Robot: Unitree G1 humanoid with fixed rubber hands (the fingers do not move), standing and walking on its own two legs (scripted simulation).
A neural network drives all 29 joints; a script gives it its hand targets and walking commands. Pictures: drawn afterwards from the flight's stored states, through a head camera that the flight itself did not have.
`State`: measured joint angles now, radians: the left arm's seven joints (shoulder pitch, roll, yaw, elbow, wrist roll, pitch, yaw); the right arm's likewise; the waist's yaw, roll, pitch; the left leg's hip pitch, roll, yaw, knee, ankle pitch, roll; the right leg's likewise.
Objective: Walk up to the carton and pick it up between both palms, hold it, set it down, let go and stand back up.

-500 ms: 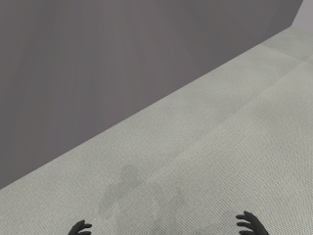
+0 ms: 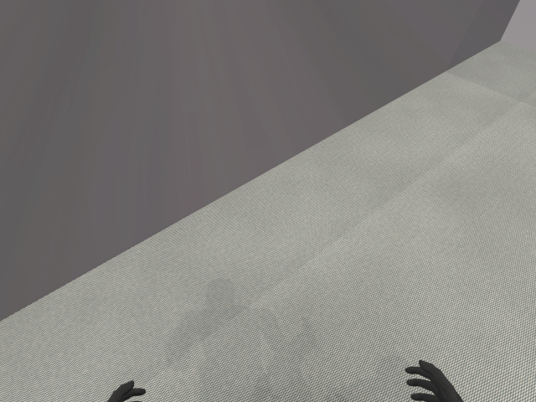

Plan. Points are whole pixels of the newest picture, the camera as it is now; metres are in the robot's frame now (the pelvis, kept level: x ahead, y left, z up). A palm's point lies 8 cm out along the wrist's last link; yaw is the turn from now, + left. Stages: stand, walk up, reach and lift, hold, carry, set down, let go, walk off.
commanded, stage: stand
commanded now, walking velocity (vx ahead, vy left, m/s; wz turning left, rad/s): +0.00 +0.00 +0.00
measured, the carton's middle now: out of the picture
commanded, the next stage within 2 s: none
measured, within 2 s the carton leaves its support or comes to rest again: neither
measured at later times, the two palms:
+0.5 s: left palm out of the picture +0.12 +0.27 -0.10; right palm out of the picture +0.14 -0.24 -0.08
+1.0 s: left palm out of the picture +0.11 +0.28 -0.10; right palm out of the picture +0.13 -0.24 -0.08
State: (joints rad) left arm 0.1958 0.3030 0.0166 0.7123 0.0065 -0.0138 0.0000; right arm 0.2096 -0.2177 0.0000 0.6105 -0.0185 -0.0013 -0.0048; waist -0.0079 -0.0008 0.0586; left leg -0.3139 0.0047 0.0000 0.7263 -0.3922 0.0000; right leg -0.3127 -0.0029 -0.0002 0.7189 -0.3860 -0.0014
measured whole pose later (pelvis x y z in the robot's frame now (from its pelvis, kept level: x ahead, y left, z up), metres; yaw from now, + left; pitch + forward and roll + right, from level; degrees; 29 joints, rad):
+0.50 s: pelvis +0.00 +0.00 +0.00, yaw +0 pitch -1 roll +0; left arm 0.18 0.31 0.02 0.76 0.01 -0.02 0.00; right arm 0.21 -0.23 0.00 0.61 -0.02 0.00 0.00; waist -0.01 0.00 0.06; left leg -0.31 0.00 0.00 0.73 -0.39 0.00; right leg -0.31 0.00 0.00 0.72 -0.38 0.00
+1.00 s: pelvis -0.01 +0.00 +0.00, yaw +0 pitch -2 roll +0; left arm 0.17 0.32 0.02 0.82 0.01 -0.02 0.00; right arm 0.21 -0.24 0.00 0.62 -0.02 0.00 0.00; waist -0.01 0.00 0.06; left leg -0.31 0.00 0.00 0.73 -0.38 0.00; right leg -0.31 0.00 0.00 0.72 -0.37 0.00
